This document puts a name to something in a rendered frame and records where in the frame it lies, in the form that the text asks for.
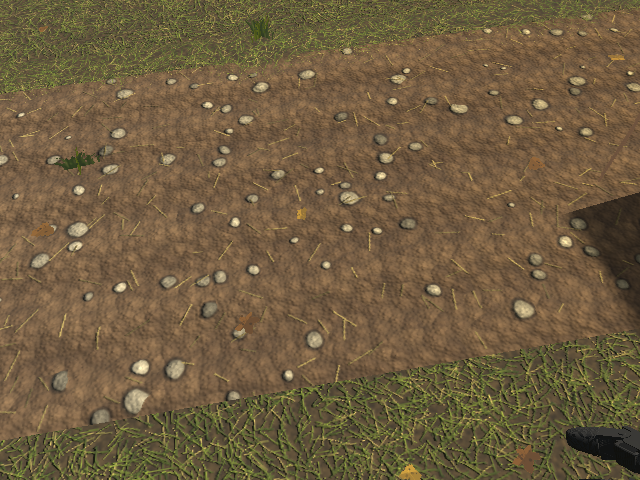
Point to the robot right hand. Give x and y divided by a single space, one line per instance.
622 445

